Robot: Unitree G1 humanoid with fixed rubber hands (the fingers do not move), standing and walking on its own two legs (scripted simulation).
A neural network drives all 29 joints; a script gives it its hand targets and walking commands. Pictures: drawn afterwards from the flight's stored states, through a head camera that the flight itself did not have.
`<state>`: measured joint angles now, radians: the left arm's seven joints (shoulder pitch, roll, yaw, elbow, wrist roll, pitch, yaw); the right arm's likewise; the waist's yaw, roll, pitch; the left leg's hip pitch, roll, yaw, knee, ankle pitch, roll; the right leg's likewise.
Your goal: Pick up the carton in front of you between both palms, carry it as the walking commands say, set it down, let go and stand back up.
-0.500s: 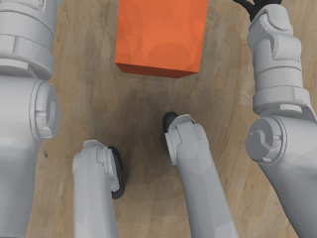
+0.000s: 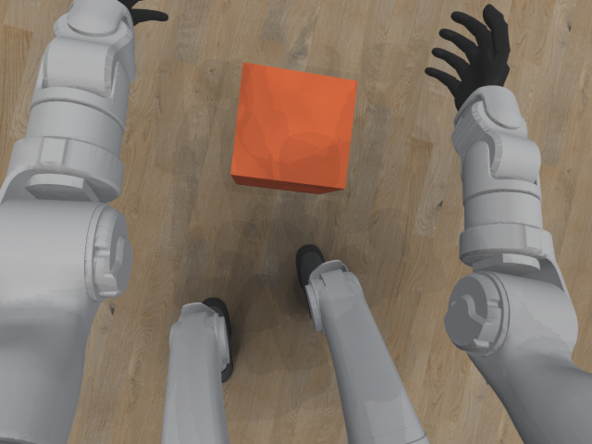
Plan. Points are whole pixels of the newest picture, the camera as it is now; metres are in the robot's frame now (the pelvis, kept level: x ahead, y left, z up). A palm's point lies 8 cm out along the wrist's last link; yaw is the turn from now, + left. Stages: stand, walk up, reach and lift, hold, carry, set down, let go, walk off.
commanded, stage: let go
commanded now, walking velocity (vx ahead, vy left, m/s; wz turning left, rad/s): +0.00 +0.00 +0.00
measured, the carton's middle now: (288, 140) +0.51 -0.14 -0.47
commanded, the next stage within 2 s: stand in 1.56 s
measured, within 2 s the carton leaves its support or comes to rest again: neither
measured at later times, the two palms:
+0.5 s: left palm (17, 190) +0.43 +0.13 +0.03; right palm (561, 178) +0.35 -0.27 +0.04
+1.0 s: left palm out of the picture +0.32 +0.20 +0.10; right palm out of the picture +0.23 -0.25 +0.11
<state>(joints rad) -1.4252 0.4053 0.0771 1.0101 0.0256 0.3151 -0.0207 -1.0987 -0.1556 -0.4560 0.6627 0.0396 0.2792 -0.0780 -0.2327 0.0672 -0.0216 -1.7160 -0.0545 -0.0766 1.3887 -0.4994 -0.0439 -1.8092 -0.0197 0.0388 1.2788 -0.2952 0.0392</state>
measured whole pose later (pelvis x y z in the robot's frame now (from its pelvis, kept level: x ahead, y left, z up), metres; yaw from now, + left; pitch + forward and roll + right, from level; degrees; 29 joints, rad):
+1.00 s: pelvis +0.10 -0.01 +0.18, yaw -3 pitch +5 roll -1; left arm 0.08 0.17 0.08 0.52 0.07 0.03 0.01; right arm 0.23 -0.22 0.00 0.37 0.03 0.06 0.07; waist -0.07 0.00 0.06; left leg -0.24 0.03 -0.06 0.49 -0.34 -0.03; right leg -0.36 0.01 0.03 0.46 -0.19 0.02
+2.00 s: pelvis +0.11 -0.02 +0.17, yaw +0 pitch +0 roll +0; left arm 0.19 0.32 0.06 0.77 0.04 0.00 0.01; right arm 0.25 -0.37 -0.05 0.70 -0.05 0.01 -0.01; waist 0.00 0.09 0.02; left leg -0.14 0.03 -0.10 0.52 -0.39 -0.05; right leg -0.28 0.01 -0.01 0.56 -0.29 -0.01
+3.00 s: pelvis +0.09 -0.02 +0.18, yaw -1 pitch -3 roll +0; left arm 0.12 0.35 0.05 0.98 0.02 0.01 0.00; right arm 0.21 -0.39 -0.02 0.88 -0.03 -0.01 -0.03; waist 0.01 0.05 0.04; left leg -0.04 0.02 -0.08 0.40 -0.30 -0.04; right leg -0.18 0.00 0.01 0.43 -0.19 0.00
